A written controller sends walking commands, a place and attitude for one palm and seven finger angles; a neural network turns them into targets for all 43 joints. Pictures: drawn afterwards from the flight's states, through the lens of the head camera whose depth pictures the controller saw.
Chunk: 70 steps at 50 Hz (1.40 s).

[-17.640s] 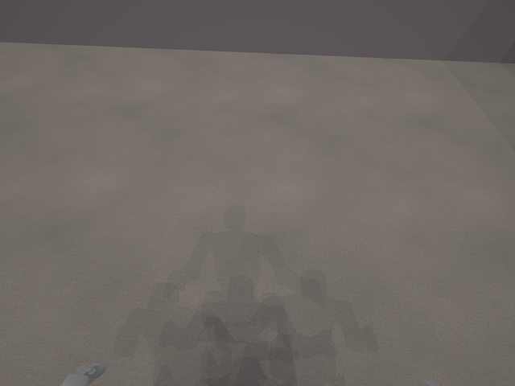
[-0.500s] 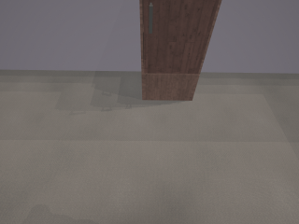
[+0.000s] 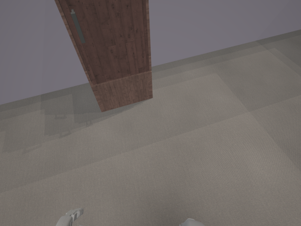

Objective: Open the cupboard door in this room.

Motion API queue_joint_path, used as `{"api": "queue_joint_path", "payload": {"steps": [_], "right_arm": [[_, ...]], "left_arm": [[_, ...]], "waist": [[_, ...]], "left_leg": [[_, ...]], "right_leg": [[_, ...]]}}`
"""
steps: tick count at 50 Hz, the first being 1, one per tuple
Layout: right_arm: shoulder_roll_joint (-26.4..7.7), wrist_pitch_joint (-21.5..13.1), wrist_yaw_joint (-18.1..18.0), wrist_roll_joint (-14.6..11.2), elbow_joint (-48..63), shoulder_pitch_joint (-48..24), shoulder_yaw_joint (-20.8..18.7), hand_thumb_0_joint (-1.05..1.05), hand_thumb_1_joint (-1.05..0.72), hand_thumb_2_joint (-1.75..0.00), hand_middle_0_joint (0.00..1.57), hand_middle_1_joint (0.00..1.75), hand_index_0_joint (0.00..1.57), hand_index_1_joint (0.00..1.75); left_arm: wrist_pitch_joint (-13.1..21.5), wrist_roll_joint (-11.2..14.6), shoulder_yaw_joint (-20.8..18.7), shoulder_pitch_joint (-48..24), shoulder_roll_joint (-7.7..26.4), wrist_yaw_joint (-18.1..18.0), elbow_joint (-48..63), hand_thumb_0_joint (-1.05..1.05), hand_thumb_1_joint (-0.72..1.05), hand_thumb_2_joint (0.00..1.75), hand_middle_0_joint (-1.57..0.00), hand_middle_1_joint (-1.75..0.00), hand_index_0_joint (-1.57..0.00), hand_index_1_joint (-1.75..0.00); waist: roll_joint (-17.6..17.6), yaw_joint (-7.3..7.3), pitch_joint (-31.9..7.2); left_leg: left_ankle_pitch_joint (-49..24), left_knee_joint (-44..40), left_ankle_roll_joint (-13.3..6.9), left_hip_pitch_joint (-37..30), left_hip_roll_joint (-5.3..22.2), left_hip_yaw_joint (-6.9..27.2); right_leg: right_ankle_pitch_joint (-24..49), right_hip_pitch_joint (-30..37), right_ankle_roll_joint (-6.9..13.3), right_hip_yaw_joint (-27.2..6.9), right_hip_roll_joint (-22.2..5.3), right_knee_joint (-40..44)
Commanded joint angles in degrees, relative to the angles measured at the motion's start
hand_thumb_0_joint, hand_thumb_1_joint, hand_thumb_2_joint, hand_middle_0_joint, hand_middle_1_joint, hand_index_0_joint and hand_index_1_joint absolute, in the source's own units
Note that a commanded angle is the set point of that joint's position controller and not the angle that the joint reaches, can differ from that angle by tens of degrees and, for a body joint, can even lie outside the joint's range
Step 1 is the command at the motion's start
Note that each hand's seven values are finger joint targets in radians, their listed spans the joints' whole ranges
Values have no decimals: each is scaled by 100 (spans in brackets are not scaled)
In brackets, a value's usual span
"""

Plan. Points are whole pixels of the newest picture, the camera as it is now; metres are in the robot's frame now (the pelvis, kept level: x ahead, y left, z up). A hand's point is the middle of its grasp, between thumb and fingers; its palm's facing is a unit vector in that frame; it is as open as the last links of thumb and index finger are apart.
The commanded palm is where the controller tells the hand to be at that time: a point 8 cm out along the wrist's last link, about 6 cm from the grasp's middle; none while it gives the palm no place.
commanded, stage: walk to a spot facing it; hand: left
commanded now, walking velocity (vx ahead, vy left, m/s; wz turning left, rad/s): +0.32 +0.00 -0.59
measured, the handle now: (78, 26) +1.00 +0.40 +0.00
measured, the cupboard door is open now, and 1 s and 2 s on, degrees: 0 0 0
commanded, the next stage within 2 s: turn to face it in 0.82 s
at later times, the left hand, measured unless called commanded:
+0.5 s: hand (88, 201) +0.21 +0.23 -0.18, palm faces -0.15 -0.97 -0.17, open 7.4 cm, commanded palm none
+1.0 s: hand (145, 121) +0.51 +0.04 -0.15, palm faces -0.56 -0.79 -0.26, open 7.4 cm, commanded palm none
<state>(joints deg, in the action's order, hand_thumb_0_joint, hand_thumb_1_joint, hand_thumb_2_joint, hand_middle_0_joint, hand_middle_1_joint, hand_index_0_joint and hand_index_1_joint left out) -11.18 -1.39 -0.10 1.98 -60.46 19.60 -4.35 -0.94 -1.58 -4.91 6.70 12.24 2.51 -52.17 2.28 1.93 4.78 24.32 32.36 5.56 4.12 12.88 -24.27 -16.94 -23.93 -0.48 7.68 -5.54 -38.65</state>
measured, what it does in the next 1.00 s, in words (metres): walks ahead, turning right: right foot, then left foot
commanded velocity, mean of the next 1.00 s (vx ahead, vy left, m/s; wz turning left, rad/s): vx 0.12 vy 0.00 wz -0.42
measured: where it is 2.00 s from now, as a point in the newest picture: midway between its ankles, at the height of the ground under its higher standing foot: (165, 210)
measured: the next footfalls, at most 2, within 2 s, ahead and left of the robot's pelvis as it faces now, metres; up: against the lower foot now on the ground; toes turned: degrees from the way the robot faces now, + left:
right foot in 0.02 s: +0.10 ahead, -0.12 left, +0.00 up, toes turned -10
left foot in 0.42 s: +0.30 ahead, +0.12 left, +0.00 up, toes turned -5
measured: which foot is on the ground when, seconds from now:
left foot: down 0.00-0.02, up 0.04-0.40, down 0.42-0.94, up 0.96-1.00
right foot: up 0.00-0.00, down 0.02-0.42, up 0.44-0.92, down 0.94-1.00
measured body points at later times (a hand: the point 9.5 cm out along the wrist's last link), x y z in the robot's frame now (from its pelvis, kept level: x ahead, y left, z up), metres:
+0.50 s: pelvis +0.19 +0.03 +0.00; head +0.23 +0.06 +0.45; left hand +0.22 +0.28 -0.17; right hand +0.29 -0.23 -0.10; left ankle +0.26 +0.12 -0.72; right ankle +0.07 -0.10 -0.67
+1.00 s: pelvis +0.28 -0.03 -0.01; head +0.31 -0.08 +0.44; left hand +0.54 +0.09 -0.13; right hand +0.12 -0.22 -0.17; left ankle +0.27 +0.12 -0.68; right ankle +0.28 -0.13 -0.72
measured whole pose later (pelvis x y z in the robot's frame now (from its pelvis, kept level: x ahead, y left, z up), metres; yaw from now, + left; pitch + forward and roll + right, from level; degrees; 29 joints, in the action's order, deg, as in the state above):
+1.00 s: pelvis +0.28 -0.03 -0.01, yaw -32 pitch -1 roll +1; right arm -11.8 1.5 -0.8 0.4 -58.3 18.8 -3.5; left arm 0.5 -0.8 -2.5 2.8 12.0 0.6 -50.7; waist 1.9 3.5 7.7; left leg 30.7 55.5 3.5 14.7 11.0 -13.2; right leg -16.8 -22.3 3.5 7.0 -1.2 -40.3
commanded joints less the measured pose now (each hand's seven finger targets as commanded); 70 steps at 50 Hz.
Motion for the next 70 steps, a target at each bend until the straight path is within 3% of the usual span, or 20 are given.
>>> {"api": "queue_joint_path", "payload": {"steps": [1, 2, 6, 10, 17, 19, 20, 21, 22, 25, 29, 40, 45, 46, 47, 48, 49, 54, 66, 70], "right_arm": [[-434, -74, 100, -107, 1144, -897, -19, 0, -90, -90, 20, 30, 20, 30], [-555, -16, 59, -130, 1327, -1205, -18, 0, -90, -90, 20, 30, 20, 30], [-560, -13, 76, -42, 1106, -1238, -53, 0, -90, -90, 20, 30, 20, 30], [-470, 76, 119, -42, 1038, -972, -30, 0, -90, -90, 20, 30, 20, 30], [-446, -109, 125, -107, 1418, -1717, 51, 0, -90, -90, 20, 30, 20, 30], [-605, -197, 63, -103, 1200, -1061, 3, 0, -90, -90, 20, 30, 20, 30], [-935, -252, -13, -89, 980, -360, -63, 0, -90, -90, 20, 30, 20, 30], [-1611, -304, -62, 7, 822, 380, -221, 0, -90, -90, 20, 30, 20, 30], [-1848, -223, -71, -23, 775, 665, -225, 0, -90, -90, 20, 30, 20, 30], [-1075, -196, -92, -44, 978, -289, 4, 0, -90, -90, 20, 30, 20, 30], [-742, -250, -128, -88, 896, -480, 88, 0, -90, -90, 20, 30, 20, 30], [-894, -72, -119, -33, 566, 57, -109, 0, -90, -90, 20, 30, 20, 30], [-1109, 14, -72, -65, 643, -8, -199, 0, -90, -90, 20, 30, 20, 30], [-1071, 23, -47, -108, 685, 22, -180, 0, -90, -90, 20, 30, 20, 30], [-594, 54, -13, -162, 835, 151, -30, 0, -90, -90, 20, 30, 20, 30], [-498, 139, -83, -220, 962, -167, 23, 0, -90, -90, 20, 30, 20, 30], [-430, 213, -123, -230, 875, -180, 63, 0, -90, -90, 20, 30, 20, 30], [-239, 370, -75, -150, 313, 308, 142, 0, -90, -90, 20, 30, 20, 30], [-234, 374, 61, -136, 724, -733, 32, 0, -90, -90, 20, 30, 20, 30], [-351, 305, 82, -125, 759, -403, 1, 0, -90, -90, 20, 30, 20, 30]], "left_arm": [[279, 51, -407, 2371, 1763, -166, -427, 0, 90, 90, -20, -30, -20, -30], [243, 140, -385, 2393, 1842, -270, -393, 0, 90, 90, -20, -30, -20, -30], [352, 73, -146, 935, 1113, -292, 26, 0, 90, 90, -20, -30, -20, -30], [442, 13, -103, 835, 1041, -268, -16, 0, 90, 90, -20, -30, -20, -30], [425, 16, -93, 1063, 1066, -254, -186, 0, 90, 90, -20, -30, -20, -30], [390, 53, -125, 846, 1065, -248, -166, 0, 90, 90, -20, -30, -20, -30], [377, 74, -89, 765, 898, -236, -120, 0, 90, 90, -20, -30, -20, -30], [348, 141, -28, 1052, 519, -176, -67, 0, 90, 90, -20, -30, -20, -30], [360, 119, 29, 1089, 408, -170, 4, 0, 90, 90, -20, -30, -20, -30], [250, 28, -52, 741, 525, -127, -78, 0, 90, 90, -20, -30, -20, -30], [14, 35, -36, 1051, 285, -64, -154, 0, 90, 90, -20, -30, -20, -30], [-159, 18, 33, -367, 203, -52, 485, 0, 90, 90, -20, -30, -20, -30], [-4, 19, -33, 268, 488, -118, 395, 0, 90, 90, -20, -30, -20, -30], [100, -2, -77, 906, 749, -161, 232, 0, 90, 90, -20, -30, -20, -30], [211, -46, -180, 1400, 1430, -254, 72, 0, 90, 90, -20, -30, -20, -30], [194, 121, -181, 1659, 1594, -328, -121, 0, 90, 90, -20, -30, -20, -30], [181, 125, -96, 1326, 1356, -390, -81, 0, 90, 90, -20, -30, -20, -30], [264, 97, 228, -58, 655, -434, 141, 0, 90, 90, -20, -30, -20, -30], [150, 2, 4, 414, 834, -473, -29, 0, 90, 90, -20, -30, -20, -30], [101, 53, -45, 435, 938, -446, -33, 0, 90, 90, -20, -30, -20, -30]], "waist": [[-2786, -1266, -1060], [-2186, -1180, -1000], [-667, -456, -423], [-918, -205, -354], [-949, -412, -303], [-644, -75, -569], [-28, 233, -932], [1600, 450, -1649], [2043, 469, -1682], [970, 24, -415], [595, -321, -535], [723, 34, -270], [669, -299, -610], [69, -635, -1022], [-1727, -763, -1541], [-1815, -801, -1830], [-1135, -620, -1593], [-776, 60, -803], [-980, -345, -450], [-755, -159, -923]], "left_leg": [[1159, 3906, -162, 3630, -632, 917], [1189, 4471, -184, 3912, -548, 1759], [-361, 3963, -180, 3266, -190, 2214], [-809, 2992, -72, 2767, -408, 2059], [-896, 741, -141, 1962, -761, 1973], [-1408, -184, -140, 661, -891, 1877], [-1514, -654, -191, -500, -666, 2093], [-1538, -969, -584, -1768, 880, 3817], [-1849, -1335, -1032, -1756, 1796, 4717], [-2641, -1556, -1014, 12, 1335, 3589], [-4041, -1390, -849, 368, 738, 1964], [-4295, -1026, -1100, -297, 933, 1145], [-5177, 297, -767, -199, 960, 790], [-4559, 1446, -508, 425, 758, 691], [-298, 3001, -174, 2383, -214, 709], [1447, 3797, -161, 2581, -621, 1567], [1207, 3930, -238, 2534, -470, 2139], [-54, 3133, -253, 1696, -569, 2398], [291, 1727, -242, 2017, -716, 2007], [-716, 78, -323, 1113, -816, 1775]], "right_leg": [[1083, 3399, 1005, -3375, -1546, 1881], [1407, 3262, 1312, -3992, -1921, 2186], [676, 1620, 1051, -2550, -1221, 2183], [813, 1011, 943, -1866, -763, 2382], [1310, 1254, 954, -2029, -740, 2101], [1251, 845, 737, -1853, -498, 1512], [1283, 413, 520, -1645, -107, 518], [-533, -638, 152, -879, 678, -1216], [-2008, -1343, 35, -825, 738, -2561], [-980, -1300, -74, -930, 128, -3538], [-77, -914, -254, -681, 105, -3652], [-1, -893, -285, -229, 19, -1147], [210, 552, 26, 52, 395, 352], [1368, 1782, 132, -224, 219, 1161], [4247, 3383, 729, -2360, -1397, 1211], [6399, 3201, 1275, -2624, -2003, 1102], [5874, 2916, 1397, -1978, -1879, 1167], [2912, 982, 763, -764, -1083, 1887], [1868, 1429, 1026, -577, -1686, 1915], [1767, 1446, 593, -88, -1554, 1067]]}}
